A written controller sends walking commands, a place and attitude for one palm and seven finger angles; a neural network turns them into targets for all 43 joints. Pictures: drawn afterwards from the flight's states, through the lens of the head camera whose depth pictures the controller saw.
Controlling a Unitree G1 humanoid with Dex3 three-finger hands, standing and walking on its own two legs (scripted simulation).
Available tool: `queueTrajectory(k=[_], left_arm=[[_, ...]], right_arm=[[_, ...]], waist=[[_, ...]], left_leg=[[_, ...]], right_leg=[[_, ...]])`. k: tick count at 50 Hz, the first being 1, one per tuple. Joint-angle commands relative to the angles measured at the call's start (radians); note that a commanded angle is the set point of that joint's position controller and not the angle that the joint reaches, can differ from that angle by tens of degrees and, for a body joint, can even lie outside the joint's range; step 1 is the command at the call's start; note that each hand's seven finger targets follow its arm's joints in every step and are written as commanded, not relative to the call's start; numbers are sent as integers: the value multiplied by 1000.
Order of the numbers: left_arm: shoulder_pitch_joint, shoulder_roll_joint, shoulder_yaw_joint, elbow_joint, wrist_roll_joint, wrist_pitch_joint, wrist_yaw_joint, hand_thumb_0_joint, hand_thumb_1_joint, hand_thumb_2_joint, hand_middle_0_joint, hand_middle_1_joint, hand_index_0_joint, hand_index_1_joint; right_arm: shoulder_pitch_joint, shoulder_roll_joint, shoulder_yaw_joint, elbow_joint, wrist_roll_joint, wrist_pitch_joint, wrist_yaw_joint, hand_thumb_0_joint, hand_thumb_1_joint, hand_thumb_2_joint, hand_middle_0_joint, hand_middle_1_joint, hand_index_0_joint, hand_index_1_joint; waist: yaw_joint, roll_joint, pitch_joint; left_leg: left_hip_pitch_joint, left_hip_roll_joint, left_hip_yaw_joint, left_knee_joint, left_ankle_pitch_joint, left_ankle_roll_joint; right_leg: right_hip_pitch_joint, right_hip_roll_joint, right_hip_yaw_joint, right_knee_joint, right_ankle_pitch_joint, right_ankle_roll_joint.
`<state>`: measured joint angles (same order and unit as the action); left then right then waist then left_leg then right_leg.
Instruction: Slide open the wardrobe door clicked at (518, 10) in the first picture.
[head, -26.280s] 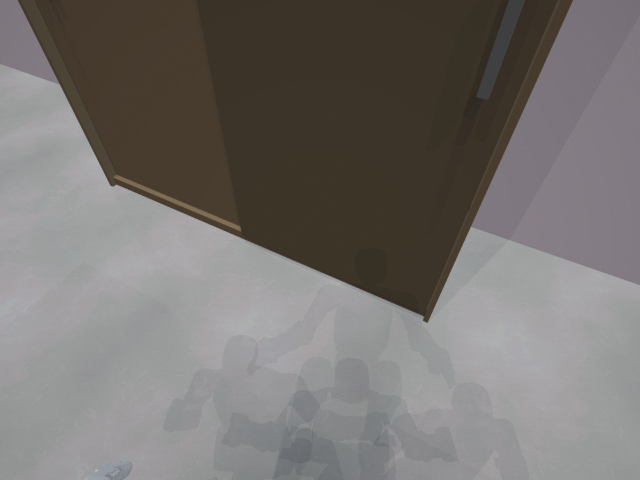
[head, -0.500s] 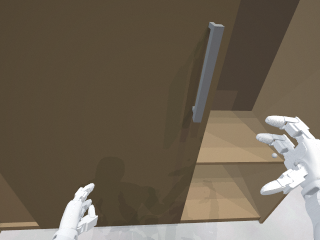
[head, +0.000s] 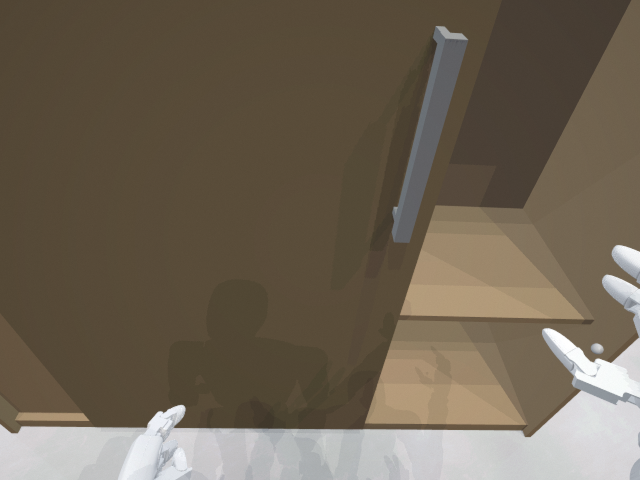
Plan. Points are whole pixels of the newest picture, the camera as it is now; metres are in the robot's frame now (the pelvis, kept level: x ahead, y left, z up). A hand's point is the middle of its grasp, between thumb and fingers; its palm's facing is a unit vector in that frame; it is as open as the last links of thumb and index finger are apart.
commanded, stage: draw the hand back to the body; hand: right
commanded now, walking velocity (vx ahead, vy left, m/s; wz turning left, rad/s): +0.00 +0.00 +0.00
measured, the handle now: (418, 147) +0.44 -0.12 +0.24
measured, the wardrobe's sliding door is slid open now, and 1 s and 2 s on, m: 0.52 0.52 0.52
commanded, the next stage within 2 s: step back with the hand held close in 0.58 s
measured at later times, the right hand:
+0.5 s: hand (613, 358) +0.19 -0.27 +0.16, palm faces +0.50 +0.80 -0.33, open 7.5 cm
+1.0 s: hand (605, 369) +0.19 -0.26 +0.16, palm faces +0.38 +0.80 -0.47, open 7.4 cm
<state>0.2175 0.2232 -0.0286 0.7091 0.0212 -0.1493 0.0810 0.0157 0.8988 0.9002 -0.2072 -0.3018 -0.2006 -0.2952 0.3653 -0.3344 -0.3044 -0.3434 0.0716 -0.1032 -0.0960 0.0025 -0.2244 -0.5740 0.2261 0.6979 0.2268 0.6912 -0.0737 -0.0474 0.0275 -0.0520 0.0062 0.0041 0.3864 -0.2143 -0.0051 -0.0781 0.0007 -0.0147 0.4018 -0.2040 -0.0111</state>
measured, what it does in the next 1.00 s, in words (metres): stands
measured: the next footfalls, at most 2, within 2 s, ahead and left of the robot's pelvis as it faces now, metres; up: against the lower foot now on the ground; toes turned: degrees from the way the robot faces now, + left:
left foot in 1.86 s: -0.21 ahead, +0.11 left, +0.00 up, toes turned +0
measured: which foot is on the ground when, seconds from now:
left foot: down 0.00-1.00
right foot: down 0.00-1.00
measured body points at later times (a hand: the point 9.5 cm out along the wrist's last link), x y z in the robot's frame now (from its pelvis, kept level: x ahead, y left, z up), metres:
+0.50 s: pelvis +0.01 +0.00 +0.00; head -0.03 +0.01 +0.45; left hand +0.21 +0.21 -0.07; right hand +0.16 -0.31 +0.18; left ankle +0.01 +0.12 -0.74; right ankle +0.02 -0.11 -0.74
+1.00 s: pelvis -0.01 -0.01 +0.00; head -0.01 +0.01 +0.45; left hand +0.18 +0.24 -0.08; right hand +0.16 -0.30 +0.18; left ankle +0.01 +0.12 -0.74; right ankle +0.02 -0.11 -0.74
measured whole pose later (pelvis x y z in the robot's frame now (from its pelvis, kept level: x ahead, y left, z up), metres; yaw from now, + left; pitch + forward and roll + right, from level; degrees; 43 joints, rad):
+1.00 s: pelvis -0.01 -0.01 +0.00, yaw +0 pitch -1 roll +1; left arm 0.18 0.25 0.01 0.57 0.00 -0.02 0.09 0.01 0.90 0.90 -0.21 -0.30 -0.20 -0.29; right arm 0.53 -0.39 -0.37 -0.42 0.05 -0.15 -0.10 0.02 -0.89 -0.90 0.21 0.30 0.21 0.30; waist -0.03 -0.05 -0.01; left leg -0.21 0.01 0.00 0.41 -0.19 -0.02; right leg -0.24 0.00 -0.02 0.44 -0.19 -0.02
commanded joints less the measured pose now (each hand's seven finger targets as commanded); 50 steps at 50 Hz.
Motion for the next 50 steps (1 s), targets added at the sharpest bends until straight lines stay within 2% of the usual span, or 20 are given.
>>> queueTrajectory(k=[1, 4, 8, 10, 11, 14, 17, 19, 26, 34, 35, 36, 37, 38, 40, 41, 43, 45, 48, 50], left_arm=[[-173, 120, 48, -186, -3, -56, 2, 0, 900, 900, -200, -300, -200, -300], [-165, 117, 51, -192, -5, -46, 1, 0, 900, 900, -200, -300, -200, -300], [-161, 115, 53, -198, -6, -31, 1, 0, 900, 900, -200, -300, -200, -300], [-162, 115, 53, -197, -7, -26, 1, 0, 900, 900, -200, -300, -200, -300], [-163, 117, 52, -198, -6, -28, 2, 0, 900, 900, -200, -300, -200, -300], [-164, 115, 50, -200, -5, -30, 5, 0, 900, 900, -200, -300, -200, -300], [-164, 116, 48, -199, -4, -33, 5, 0, 900, 900, -200, -300, -200, -300], [-166, 114, 48, -199, -2, -30, 6, 0, 900, 900, -200, -300, -200, -300], [-176, 112, 47, -200, -4, -20, 6, 0, 900, 900, -200, -300, -200, -300], [-176, 109, 49, -199, -4, -19, 8, 0, 900, 900, -200, -300, -200, -300], [-180, 110, 50, -202, -4, -22, 9, 0, 900, 900, -200, -300, -200, -300], [-178, 112, 23, -260, -28, 1, 5, 0, 900, 900, -200, -300, -200, -300], [-180, 108, 35, -223, -17, 13, 7, 0, 900, 900, -200, -300, -200, -300], [-165, 113, 45, -229, -13, 26, 3, 0, 900, 900, -200, -300, -200, -300], [-153, 122, 57, -254, -10, 46, -3, 0, 900, 900, -200, -300, -200, -300], [-153, 123, 61, -263, -10, 50, 0, 0, 900, 900, -200, -300, -200, -300], [-141, 127, 69, -277, -13, 64, 4, 0, 900, 900, -200, -300, -200, -300], [-137, 127, 75, -289, -17, 75, 9, 0, 900, 900, -200, -300, -200, -300], [-136, 126, 78, -304, -22, 85, 16, 0, 900, 900, -200, -300, -200, -300], [-132, 125, 80, -313, -24, 89, 19, 0, 900, 900, -200, -300, -200, -300]], right_arm=[[-82, -202, -127, -220, -1, -59, -9, 0, -574, -743, 211, 491, 211, 491], [-69, -199, -132, -243, 0, -56, -8, 0, -682, -795, 207, 427, 207, 427], [-41, -197, -143, -226, 6, -42, -6, 0, -827, -865, 202, 342, 202, 342], [-47, -200, -146, -232, 4, -39, -7, 0, -900, -900, 200, 300, 200, 300], [-59, -198, -137, -243, 0, -37, -6, 0, -900, -900, 200, 300, 200, 300], [-90, -197, -127, -249, 0, -33, -12, 0, -900, -900, 200, 300, 200, 300], [-85, -192, -122, -253, -3, -28, -14, 0, -900, -900, 200, 300, 200, 300], [-79, -197, -131, -251, -1, -27, -15, 0, -900, -900, 200, 300, 200, 300], [-70, -204, -139, -240, 0, -18, -10, 0, -900, -900, 200, 300, 200, 300], [-55, -199, -138, -227, 5, -21, -8, 0, -900, -900, 200, 300, 200, 300], [-112, -219, -148, -273, 4, -28, -11, 0, -900, -900, 200, 300, 200, 300], [-292, -386, -303, -320, -12, -82, -31, 0, -900, -900, 200, 300, 200, 300], [-159, -284, -228, -227, -9, -94, -22, 0, -900, -900, 200, 300, 200, 300], [-26, -226, -187, -179, -14, -90, -15, 0, -900, -900, 200, 300, 200, 300], [49, -192, -153, -210, -17, -90, -9, 0, -900, -900, 200, 300, 200, 300], [58, -203, -161, -239, -20, -97, -11, 0, -900, -900, 200, 300, 200, 300], [93, -218, -178, -250, -18, -100, -18, 0, -900, -900, 200, 300, 200, 300], [103, -241, -200, -277, -16, -104, -24, 0, -900, -900, 200, 300, 200, 300], [127, -257, -220, -285, -12, -109, -31, 0, -900, -900, 200, 300, 200, 300], [134, -266, -234, -283, -11, -115, -35, 0, -900, -900, 200, 300, 200, 300]], waist=[[-16, -8, -55], [-12, -24, -74], [-10, 13, -49], [-10, -17, -47], [-7, -44, -52], [-5, -43, -48], [-5, -40, -57], [-9, -5, -67], [-12, -30, -51], [-11, 7, -42], [-9, -16, -68], [26, -82, 53], [31, 11, 25], [32, 53, -10], [38, 34, -84], [38, 12, -121], [40, 23, -175], [43, 20, -199], [43, 7, -192], [43, 33, -179]], left_leg=[[-39, -8, 23, -83, 80, 25], [-28, -7, 23, -73, 113, 25], [-37, -8, 25, -80, 130, 22], [-39, -9, 24, -81, 117, 24], [-40, -9, 23, -86, 123, 25], [-45, -9, 24, -86, 99, 24], [-37, -9, 27, -81, 109, 26], [-26, -10, 27, -81, 127, 25], [-26, -8, 23, -92, 112, 25], [-31, -7, 21, -96, 116, 21], [-28, -5, 17, -99, 112, 21], [-120, 32, -50, -139, 117, 18], [-156, 51, -56, -151, 109, 20], [-172, 62, -62, -146, 144, 19], [-169, 74, -56, -110, 225, 12], [-155, 71, -41, -87, 267, 7], [-133, 62, -29, -47, 305, 0], [-136, 56, -26, -27, 329, -6], [-140, 46, -28, -5, 297, -8], [-139, 41, -32, -1, 269, -10]], right_leg=[[3, -12, 16, -83, 105, -10], [12, -13, 12, -77, 142, -6], [7, -14, 6, -73, 157, -9], [6, -14, 8, -74, 150, -5], [17, -11, 6, -72, 155, -7], [15, -10, 12, -78, 128, -8], [20, -11, 16, -76, 143, -6], [18, -8, 14, -71, 157, -9], [13, -9, 9, -72, 142, -8], [9, -9, 5, -69, 142, -13], [22, -5, 3, -65, 137, -15], [-78, -16, 30, -55, 39, -24], [-85, -12, 42, -23, 43, -32], [-56, -16, 39, 4, 93, -34], [-37, -25, 26, 26, 176, -33], [-27, -27, 23, 24, 225, -32], [-30, -40, 30, 22, 303, -31], [-31, -47, 31, 23, 339, -31], [-70, -55, 42, 11, 323, -33], [-111, -55, 47, 4, 279, -35]])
